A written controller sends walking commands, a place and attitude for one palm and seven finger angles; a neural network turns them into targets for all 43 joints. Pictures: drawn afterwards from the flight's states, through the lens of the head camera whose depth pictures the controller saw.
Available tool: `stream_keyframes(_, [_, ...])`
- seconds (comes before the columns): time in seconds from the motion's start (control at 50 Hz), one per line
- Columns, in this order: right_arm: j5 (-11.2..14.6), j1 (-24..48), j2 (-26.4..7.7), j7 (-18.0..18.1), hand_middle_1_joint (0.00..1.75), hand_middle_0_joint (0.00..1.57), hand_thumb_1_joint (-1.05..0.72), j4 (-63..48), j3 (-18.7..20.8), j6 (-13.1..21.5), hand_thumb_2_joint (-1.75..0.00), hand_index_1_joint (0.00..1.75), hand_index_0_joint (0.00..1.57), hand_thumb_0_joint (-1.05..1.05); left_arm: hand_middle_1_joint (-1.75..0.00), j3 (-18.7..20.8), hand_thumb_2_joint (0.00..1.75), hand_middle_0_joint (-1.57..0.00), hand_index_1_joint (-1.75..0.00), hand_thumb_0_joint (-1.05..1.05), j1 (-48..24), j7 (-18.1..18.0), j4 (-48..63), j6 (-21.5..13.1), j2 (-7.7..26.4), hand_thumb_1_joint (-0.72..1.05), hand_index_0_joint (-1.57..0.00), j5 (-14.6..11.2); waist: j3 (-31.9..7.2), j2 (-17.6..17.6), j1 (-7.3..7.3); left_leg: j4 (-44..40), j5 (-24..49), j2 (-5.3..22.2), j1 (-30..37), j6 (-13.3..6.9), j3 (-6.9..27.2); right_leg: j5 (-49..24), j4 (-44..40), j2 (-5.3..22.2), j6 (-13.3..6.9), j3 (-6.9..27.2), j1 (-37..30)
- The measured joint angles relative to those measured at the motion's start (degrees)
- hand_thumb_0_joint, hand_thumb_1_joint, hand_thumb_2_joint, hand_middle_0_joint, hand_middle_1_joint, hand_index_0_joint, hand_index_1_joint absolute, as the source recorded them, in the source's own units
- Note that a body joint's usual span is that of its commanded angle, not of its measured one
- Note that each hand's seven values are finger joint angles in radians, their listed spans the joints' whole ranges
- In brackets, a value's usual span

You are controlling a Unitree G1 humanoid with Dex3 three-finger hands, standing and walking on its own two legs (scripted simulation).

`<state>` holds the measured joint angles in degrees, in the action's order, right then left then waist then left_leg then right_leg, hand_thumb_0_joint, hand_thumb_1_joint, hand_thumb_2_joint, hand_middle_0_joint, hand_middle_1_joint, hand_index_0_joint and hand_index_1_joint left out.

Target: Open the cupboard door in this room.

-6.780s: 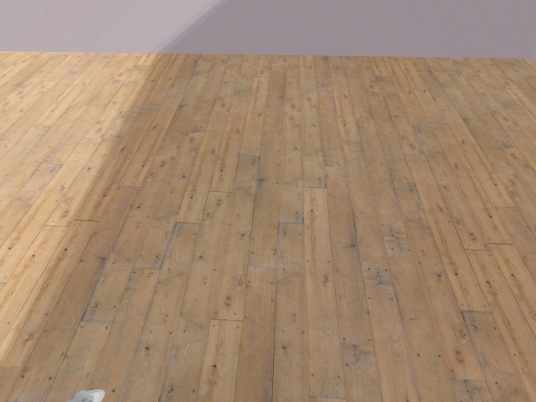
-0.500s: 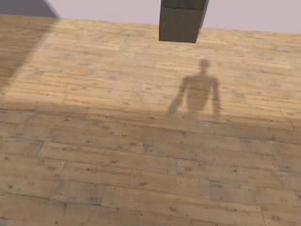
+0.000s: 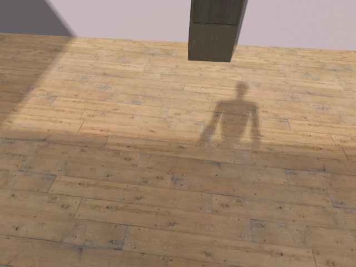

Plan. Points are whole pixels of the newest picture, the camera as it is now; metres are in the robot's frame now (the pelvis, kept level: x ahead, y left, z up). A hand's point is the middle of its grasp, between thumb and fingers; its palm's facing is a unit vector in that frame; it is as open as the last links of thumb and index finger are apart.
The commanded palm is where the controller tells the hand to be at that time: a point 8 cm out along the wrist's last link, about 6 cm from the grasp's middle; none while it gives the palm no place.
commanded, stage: turn or walk to find it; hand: left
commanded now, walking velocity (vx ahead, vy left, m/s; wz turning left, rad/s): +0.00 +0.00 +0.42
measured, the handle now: out of the picture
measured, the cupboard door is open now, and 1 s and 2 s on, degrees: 0 0 0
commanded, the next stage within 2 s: stand and wait in 0.14 s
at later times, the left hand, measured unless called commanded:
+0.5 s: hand out of the picture +0.00 +0.16 -0.16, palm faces +0.12 -0.96 -0.25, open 7.4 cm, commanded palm none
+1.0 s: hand out of the picture -0.09 +0.21 -0.17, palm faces +0.30 -0.92 -0.25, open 7.4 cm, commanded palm none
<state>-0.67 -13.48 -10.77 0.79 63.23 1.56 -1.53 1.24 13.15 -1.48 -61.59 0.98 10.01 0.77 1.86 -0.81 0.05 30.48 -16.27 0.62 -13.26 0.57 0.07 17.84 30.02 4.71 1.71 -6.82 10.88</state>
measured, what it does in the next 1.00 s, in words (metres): steps on the spot, turning left: right foot, then left foot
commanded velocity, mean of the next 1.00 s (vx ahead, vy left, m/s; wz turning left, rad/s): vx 0.00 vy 0.00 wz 0.22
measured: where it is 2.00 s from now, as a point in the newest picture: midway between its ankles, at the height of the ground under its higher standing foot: outside the picture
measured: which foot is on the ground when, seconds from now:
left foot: down 0.00-0.38, up 0.40-0.74, down 0.76-1.00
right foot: down 0.00-0.12, up 0.14-0.34, down 0.36-0.76, up 0.78-1.00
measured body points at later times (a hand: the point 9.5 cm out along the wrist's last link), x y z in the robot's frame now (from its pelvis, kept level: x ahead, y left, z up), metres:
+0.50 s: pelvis -0.03 -0.03 +0.00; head -0.02 -0.05 +0.45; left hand -0.01 +0.21 -0.14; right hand +0.04 -0.26 -0.16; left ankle -0.03 +0.12 -0.71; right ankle -0.05 -0.12 -0.73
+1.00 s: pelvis -0.06 +0.00 +0.01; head -0.03 +0.02 +0.46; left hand -0.10 +0.26 -0.15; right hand +0.08 -0.20 -0.14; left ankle -0.08 +0.10 -0.73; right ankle -0.05 -0.15 -0.68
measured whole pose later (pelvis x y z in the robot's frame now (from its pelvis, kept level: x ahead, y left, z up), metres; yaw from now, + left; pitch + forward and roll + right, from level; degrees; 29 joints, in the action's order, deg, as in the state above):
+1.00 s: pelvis -0.06 +0.00 +0.01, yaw +16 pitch +0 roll -1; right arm -1.0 -8.6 -9.8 0.6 57.6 1.4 -0.8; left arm 2.5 12.8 -1.4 -58.6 2.8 14.0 1.0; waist 3.3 -1.3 1.0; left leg 25.4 -12.9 -0.7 -12.7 -1.8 -0.2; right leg 26.0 52.6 4.2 3.5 -2.4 22.0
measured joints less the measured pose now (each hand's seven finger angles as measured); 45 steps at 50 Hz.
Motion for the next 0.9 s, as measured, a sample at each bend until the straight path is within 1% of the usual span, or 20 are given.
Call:
stream_keyframes(0.14, [-0.6,-2.0,0.1,-0.7,0.30,0.20,-0.91,-2.7,0.7,-0.8,-0.90,0.30,0.20,0.00,-0.30,1.4,0.90,-0.20,-0.30,0.00,-1.5,0.1,2.9,1.5,2.1,0.90,-0.20,0.1,0.7,-1.0,-0.94,4.9,-1.1,-1.4,-4.5,-0.9,1.4,2.0,5.1,1.5,0.5,-1.0,3.7])
stream_keyframes(0.2, [-0.8,-1.9,0.9,-0.5,0.30,0.20,-0.91,-4.2,0.7,-0.1,-0.90,0.30,0.20,0.00,-0.30,1.9,0.90,-0.20,-0.30,0.01,-2.7,0.0,3.7,2.2,3.4,0.90,-0.20,0.1,1.2,-1.0,-1.58,3.3,0.6,-1.9,-5.4,-1.2,2.1,8.8,15.0,-0.3,0.1,1.9,7.8])
stream_keyframes(0.24, [-0.9,-1.8,1.1,-0.3,0.30,0.20,-0.91,-4.6,0.5,0.2,-0.90,0.30,0.20,0.00,-0.30,1.8,0.90,-0.20,-0.30,0.01,-3.5,-0.1,4.2,2.1,3.6,0.91,-0.20,0.1,1.3,-0.2,-1.87,1.1,2.3,-1.9,-5.4,-1.1,3.0,10.9,19.0,-1.8,-0.1,3.1,9.3])
stream_keyframes(0.26, [-0.9,-1.7,1.1,-0.2,0.30,0.20,-0.91,-4.7,0.5,0.3,-0.90,0.30,0.20,0.00,-0.30,1.7,0.90,-0.19,-0.30,0.01,-3.8,0.0,4.5,1.9,3.6,0.91,-0.20,0.0,1.2,0.3,-1.89,0.0,3.2,-1.8,-5.3,-1.0,3.5,11.1,19.0,-2.5,-0.1,3.4,9.3])
stream_keyframes(0.3, [-0.9,-1.4,0.9,0.0,0.30,0.20,-0.91,-4.6,0.4,0.3,-0.90,0.30,0.20,0.00,-0.30,1.4,0.90,-0.19,-0.30,0.01,-4.1,0.0,5.0,1.3,3.2,0.91,-0.20,-0.2,0.8,1.2,-1.79,-1.9,4.6,-1.8,-5.0,-0.5,4.3,10.0,14.9,-3.3,-0.1,3.8,7.8])
stream_keyframes(0.34, [-0.7,-1.3,0.5,0.0,0.30,0.20,-0.90,-4.3,0.4,0.3,-0.90,0.30,0.20,0.00,-0.30,0.8,0.90,-0.19,-0.30,0.01,-3.8,0.0,5.3,0.4,2.8,0.91,-0.20,-0.3,0.3,1.7,-1.45,-2.3,5.2,-2.0,-5.0,0.2,4.9,4.4,5.7,-3.6,0.0,3.9,4.2])
stream_keyframes(0.36, [-0.4,-1.3,0.5,-0.1,0.30,0.20,-0.90,-4.2,0.4,0.3,-0.90,0.30,0.21,0.00,-0.30,0.5,0.90,-0.19,-0.30,0.01,-3.4,-0.1,5.4,-0.2,2.7,0.91,-0.20,-0.3,-0.2,1.3,-1.08,-1.6,4.9,-2.6,-5.3,0.7,4.7,1.4,0.9,-3.1,-0.3,4.3,2.2])
stream_keyframes(0.38, [-0.2,-0.9,0.1,-0.1,0.30,0.20,-0.90,-3.9,0.5,0.2,-0.90,0.30,0.21,0.00,-0.30,0.3,0.90,-0.19,-0.30,0.01,-3.1,-0.2,4.9,-0.6,2.1,0.91,-0.20,-0.1,-0.1,2.2,-0.83,-0.5,4.3,-2.2,-5.4,0.8,4.8,0.4,0.3,-3.6,-1.1,4.1,1.8])
stream_keyframes(0.42, [-0.2,-0.4,-0.4,-0.2,0.30,0.20,-0.91,-3.5,0.7,-0.4,-0.90,0.30,0.20,0.00,-0.30,-0.3,0.90,-0.19,-0.30,0.00,-2.0,-0.1,4.2,-0.7,1.0,0.91,-0.20,0.0,-0.6,3.0,-0.78,2.1,-1.1,-1.6,-5.4,0.6,4.5,0.7,0.7,-4.0,-2.9,3.6,1.0])
stream_keyframes(0.46, [-0.3,0.2,-0.6,-0.2,0.30,0.20,-0.91,-3.2,0.7,-0.8,-0.90,0.30,0.20,0.00,-0.30,-0.8,0.90,-0.19,-0.30,0.00,-0.6,0.0,3.4,-0.8,0.2,0.91,-0.20,0.2,-1.1,2.7,-0.42,5.5,-4.2,-1.2,-5.5,0.4,3.2,0.7,-0.2,-3.7,-3.7,3.6,0.1])
stream_keyframes(0.58, [0.2,2.0,-1.3,-0.2,0.30,0.20,-0.91,-2.8,1.0,-1.0,-0.90,0.30,0.20,0.00,-0.30,-1.0,0.90,-0.20,-0.30,0.01,1.5,0.0,1.4,-0.6,-1.1,0.92,-0.20,0.4,0.1,1.8,-0.01,14.1,-8.2,0.5,-5.5,0.9,0.9,0.1,-1.5,-3.1,-3.8,1.7,-1.3])
stream_keyframes(0.64, [0.4,3.0,-1.5,-0.2,0.30,0.20,-0.91,-2.6,1.1,-1.4,-0.90,0.30,0.20,0.00,-0.30,-0.7,0.90,-0.20,-0.30,0.01,2.1,0.0,1.3,-0.7,-0.9,0.92,-0.20,0.7,1.3,1.0,0.67,14.5,-9.9,0.6,-4.8,1.3,-0.2,0.3,-1.1,-2.4,-3.5,0.2,-1.1])
stream_keyframes(0.68, [0.5,3.7,-1.6,-0.3,0.30,0.20,-0.91,-2.8,1.1,-1.4,-0.90,0.30,0.20,0.00,-0.30,-0.4,0.90,-0.20,-0.30,0.01,2.4,-0.1,1.3,-0.6,-0.5,0.91,-0.20,0.8,2.1,0.3,1.10,12.3,-9.5,0.5,-3.9,1.4,-1.2,0.5,-0.4,-1.7,-3.0,-0.8,-0.7])
stream_keyframes(0.72, [0.5,4.3,-1.6,-0.4,0.30,0.20,-0.91,-3.3,1.0,-1.2,-0.90,0.30,0.20,0.00,-0.30,0.0,0.90,-0.20,-0.30,0.01,2.8,-0.2,1.2,-0.3,0.1,0.91,-0.20,0.8,2.6,-0.4,1.27,7.1,-6.3,0.4,-2.0,1.3,-2.2,1.1,1.0,-1.0,-2.3,-1.9,0.2])
stream_keyframes(0.74, [0.5,4.4,-1.7,-0.5,0.30,0.20,-0.91,-3.6,1.0,-1.0,-0.90,0.30,0.20,0.00,-0.30,0.2,0.90,-0.20,-0.30,0.01,3.1,-0.2,1.1,-0.1,0.5,0.91,-0.20,0.6,2.6,-0.5,1.24,3.2,-2.8,0.5,-0.6,1.1,-2.5,1.7,2.2,-0.7,-1.8,-2.4,0.8])
stream_keyframes(0.76, [0.3,4.6,-1.6,-0.6,0.30,0.20,-0.91,-3.9,1.0,-0.6,-0.90,0.30,0.20,0.00,-0.30,0.4,0.90,-0.20,-0.30,0.01,3.3,-0.1,1.1,0.2,1.0,0.91,-0.20,0.4,2.7,-1.1,1.26,1.2,0.3,0.2,-0.2,0.2,-2.6,2.5,4.0,0.0,-1.3,-2.7,1.7])
stream_keyframes(0.78, [0.1,5.0,-1.2,-0.7,0.30,0.20,-0.91,-4.1,0.9,-0.4,-0.90,0.30,0.20,0.00,-0.30,0.7,0.90,-0.20,-0.30,0.01,3.2,-0.1,1.1,0.7,1.7,0.91,-0.20,0.3,3.0,-2.1,1.59,1.8,0.3,-0.5,-0.6,-0.7,-2.8,4.6,6.7,0.7,-0.6,-2.1,2.9])
stream_keyframes(0.82, [-0.1,5.3,-0.6,-0.7,0.30,0.20,-0.91,-4.8,0.8,0.0,-0.90,0.30,0.20,0.00,-0.30,0.9,0.90,-0.20,-0.30,0.01,3.0,-0.2,1.0,1.9,2.6,0.91,-0.20,0.2,2.9,-2.7,1.79,1.9,-1.0,-1.1,-0.9,-2.0,-2.8,10.3,15.2,0.3,0.2,0.3,6.4])
stream_keyframes(0.86, [-0.2,5.3,-0.2,-0.5,0.30,0.20,-0.91,-5.4,0.6,0.3,-0.90,0.30,0.20,0.00,-0.30,1.3,0.90,-0.20,-0.30,0.01,2.3,-0.1,1.1,2.5,3.3,0.91,-0.20,0.3,2.6,-2.2,1.51,0.3,-0.5,-1.2,-0.8,-2.5,-2.0,11.0,22.5,-0.3,0.7,1.9,9.4])
stream_keyframes(0.9, [-0.3,5.2,0.2,-0.3,0.30,0.20,-0.91,-5.7,0.3,0.5,-0.90,0.30,0.20,0.00,-0.30,1.4,0.90,-0.20,-0.30,0.01,1.5,0.1,1.6,2.4,3.8,0.91,-0.20,0.3,2.3,-1.7,1.35,-1.8,1.0,-1.2,-0.4,-2.5,-1.2,9.8,26.2,-0.6,1.1,2.9,11.3])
